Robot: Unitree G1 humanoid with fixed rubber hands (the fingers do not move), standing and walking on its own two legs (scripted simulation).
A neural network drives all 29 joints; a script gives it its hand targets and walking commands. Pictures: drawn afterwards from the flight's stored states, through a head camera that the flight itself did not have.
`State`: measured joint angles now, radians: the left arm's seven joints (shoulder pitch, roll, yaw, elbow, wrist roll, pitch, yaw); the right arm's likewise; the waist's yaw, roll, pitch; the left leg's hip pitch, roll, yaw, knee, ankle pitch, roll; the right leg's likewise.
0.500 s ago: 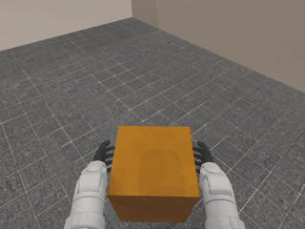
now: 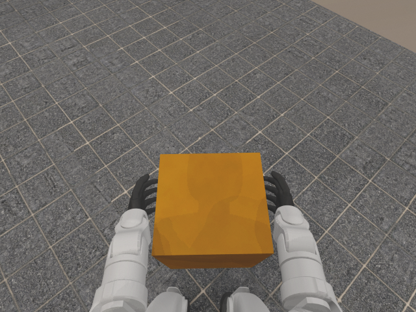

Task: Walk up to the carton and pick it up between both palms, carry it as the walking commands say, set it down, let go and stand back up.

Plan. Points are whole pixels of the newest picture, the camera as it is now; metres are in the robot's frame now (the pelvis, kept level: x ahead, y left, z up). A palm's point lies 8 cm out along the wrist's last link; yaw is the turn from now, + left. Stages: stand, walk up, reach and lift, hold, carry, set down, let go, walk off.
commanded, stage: set down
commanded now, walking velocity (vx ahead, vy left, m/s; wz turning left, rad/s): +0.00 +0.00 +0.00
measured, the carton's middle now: (210, 216) +0.33 +0.01 -0.12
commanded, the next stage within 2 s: none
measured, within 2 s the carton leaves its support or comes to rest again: neither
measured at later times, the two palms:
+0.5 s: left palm (147, 211) +0.34 +0.16 -0.13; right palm (270, 203) +0.38 -0.14 -0.13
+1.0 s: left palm (154, 214) +0.36 +0.16 -0.23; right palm (261, 207) +0.40 -0.13 -0.22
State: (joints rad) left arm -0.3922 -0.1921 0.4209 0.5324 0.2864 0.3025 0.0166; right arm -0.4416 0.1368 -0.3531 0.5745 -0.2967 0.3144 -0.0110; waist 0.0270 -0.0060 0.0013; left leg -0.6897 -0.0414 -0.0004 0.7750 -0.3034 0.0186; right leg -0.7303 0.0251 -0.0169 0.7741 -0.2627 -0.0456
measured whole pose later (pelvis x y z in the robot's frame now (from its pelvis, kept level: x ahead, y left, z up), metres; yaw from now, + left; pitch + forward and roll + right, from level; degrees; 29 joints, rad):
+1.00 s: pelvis -0.01 +0.01 -0.13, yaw -2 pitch +36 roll +1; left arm -0.60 -0.13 0.45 0.64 0.14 0.17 0.09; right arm -0.74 0.02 -0.30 0.78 -0.20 0.19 -0.05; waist 0.04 0.00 -0.18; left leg -1.53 -0.08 -0.02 1.42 -0.53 0.01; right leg -1.58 0.07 0.03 1.40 -0.45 -0.02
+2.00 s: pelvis -0.05 +0.00 -0.27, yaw +0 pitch +42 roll +4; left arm -0.96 -0.04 0.50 0.70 0.08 0.18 0.13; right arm -1.16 -0.14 -0.21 0.92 -0.11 0.21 -0.08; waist 0.04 -0.01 0.04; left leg -2.02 -0.11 0.00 1.88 -0.60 -0.04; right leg -2.09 0.11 0.03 1.86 -0.50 -0.02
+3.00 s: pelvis -0.08 +0.00 -0.36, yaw +1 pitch +27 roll +4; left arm -1.29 0.12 0.36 0.87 -0.09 0.19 0.20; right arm -1.53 -0.31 -0.10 1.09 0.02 0.22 -0.09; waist 0.03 0.01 0.51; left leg -2.06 -0.14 0.03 2.18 -0.61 -0.06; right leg -2.15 0.10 0.03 2.17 -0.50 -0.01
